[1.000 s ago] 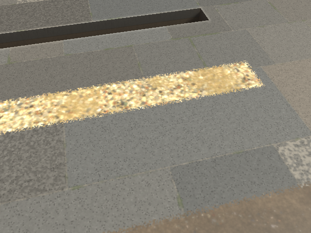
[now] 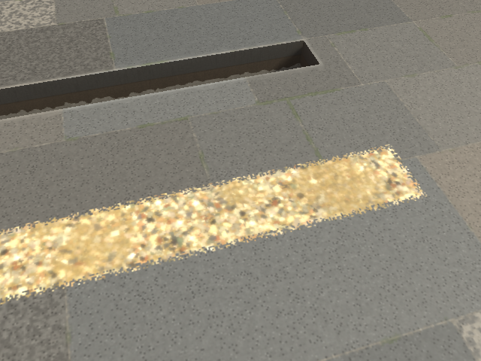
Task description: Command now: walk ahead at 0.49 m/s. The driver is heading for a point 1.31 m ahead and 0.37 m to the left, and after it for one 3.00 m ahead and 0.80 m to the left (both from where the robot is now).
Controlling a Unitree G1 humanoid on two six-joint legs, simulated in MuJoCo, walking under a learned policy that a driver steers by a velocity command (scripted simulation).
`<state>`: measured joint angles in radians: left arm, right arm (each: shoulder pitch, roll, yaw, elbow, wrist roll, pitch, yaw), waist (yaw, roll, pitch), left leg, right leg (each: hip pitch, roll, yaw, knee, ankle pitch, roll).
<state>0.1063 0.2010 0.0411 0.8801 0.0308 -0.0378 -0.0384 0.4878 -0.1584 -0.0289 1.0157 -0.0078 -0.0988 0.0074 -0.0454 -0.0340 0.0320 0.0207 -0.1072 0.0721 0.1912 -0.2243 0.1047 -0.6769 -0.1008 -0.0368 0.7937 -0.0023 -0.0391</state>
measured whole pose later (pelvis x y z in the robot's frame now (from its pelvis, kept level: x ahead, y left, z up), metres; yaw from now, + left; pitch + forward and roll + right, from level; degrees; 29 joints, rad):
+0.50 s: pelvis +0.28 -0.04 +0.00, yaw +9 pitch +0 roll -1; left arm 0.40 0.18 0.05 1.03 0.02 -0.11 0.01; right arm 0.20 -0.22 -0.06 0.92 -0.03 -0.02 0.03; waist 0.01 0.04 0.04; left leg -0.67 0.10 0.00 1.02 -0.08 0.08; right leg -0.04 0.05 -0.22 0.26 -0.23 -0.08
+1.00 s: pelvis +0.53 +0.07 +0.00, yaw +26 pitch +0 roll +0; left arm 0.11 0.24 0.05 0.81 0.04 -0.04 -0.01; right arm 0.35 -0.25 -0.07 0.95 0.00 -0.05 0.00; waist -0.03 -0.02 0.05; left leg -0.13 -0.15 -0.02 0.32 -0.19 0.15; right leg -0.63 -0.13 0.04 1.01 -0.21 0.04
